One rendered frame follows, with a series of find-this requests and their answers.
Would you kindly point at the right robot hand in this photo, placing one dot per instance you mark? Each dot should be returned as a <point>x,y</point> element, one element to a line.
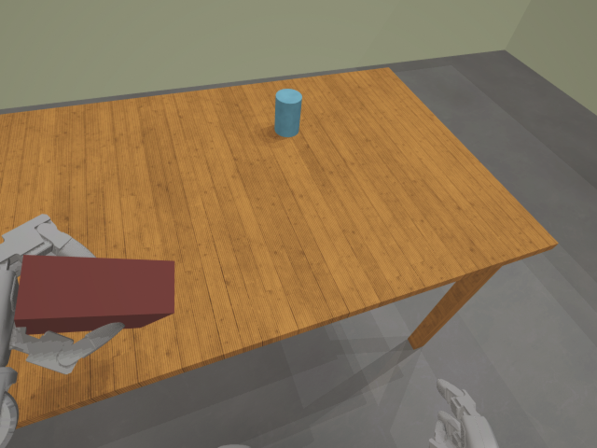
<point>474,431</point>

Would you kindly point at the left robot hand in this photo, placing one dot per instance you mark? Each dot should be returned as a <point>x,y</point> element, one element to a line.
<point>40,236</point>

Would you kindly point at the sponge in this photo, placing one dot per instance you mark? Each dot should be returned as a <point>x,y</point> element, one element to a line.
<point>70,294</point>

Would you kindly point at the table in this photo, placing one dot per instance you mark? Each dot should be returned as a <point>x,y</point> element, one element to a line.
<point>373,201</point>

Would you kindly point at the robot left forearm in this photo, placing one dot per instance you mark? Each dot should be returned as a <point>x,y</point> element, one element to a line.
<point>9,411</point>

